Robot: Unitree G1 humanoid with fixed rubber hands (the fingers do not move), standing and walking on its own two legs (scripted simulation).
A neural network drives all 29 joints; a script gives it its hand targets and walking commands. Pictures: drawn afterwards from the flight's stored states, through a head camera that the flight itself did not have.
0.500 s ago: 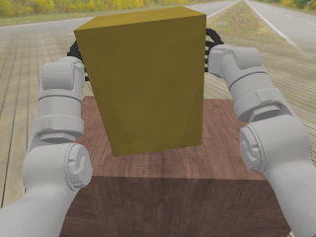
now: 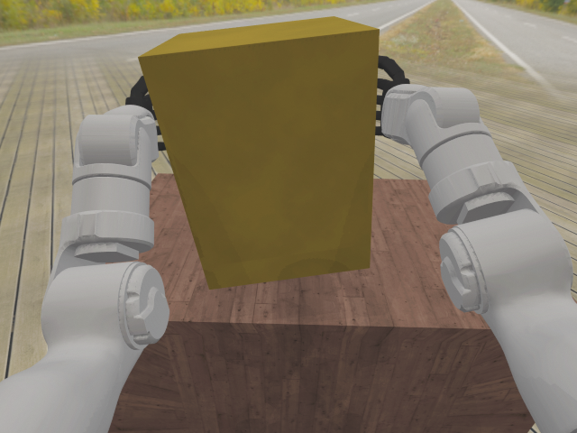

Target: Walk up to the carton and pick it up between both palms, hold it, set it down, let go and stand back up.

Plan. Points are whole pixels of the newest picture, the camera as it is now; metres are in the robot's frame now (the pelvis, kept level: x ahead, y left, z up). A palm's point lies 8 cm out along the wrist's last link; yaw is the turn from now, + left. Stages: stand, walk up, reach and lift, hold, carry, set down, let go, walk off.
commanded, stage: hold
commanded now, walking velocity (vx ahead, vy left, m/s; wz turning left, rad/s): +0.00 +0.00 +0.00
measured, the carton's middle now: (273, 149) +0.40 -0.01 +0.29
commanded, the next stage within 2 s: none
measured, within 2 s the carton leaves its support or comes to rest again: neither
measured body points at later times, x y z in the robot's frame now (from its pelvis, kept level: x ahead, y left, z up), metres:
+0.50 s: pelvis +0.00 +0.00 +0.00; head -0.10 +0.01 +0.44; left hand +0.39 +0.15 +0.34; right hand +0.37 -0.16 +0.36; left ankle +0.00 +0.13 -0.75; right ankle +0.01 -0.12 -0.75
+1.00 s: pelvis +0.00 +0.00 +0.00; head -0.10 +0.01 +0.44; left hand +0.39 +0.15 +0.34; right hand +0.38 -0.16 +0.36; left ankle +0.00 +0.13 -0.75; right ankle +0.01 -0.12 -0.75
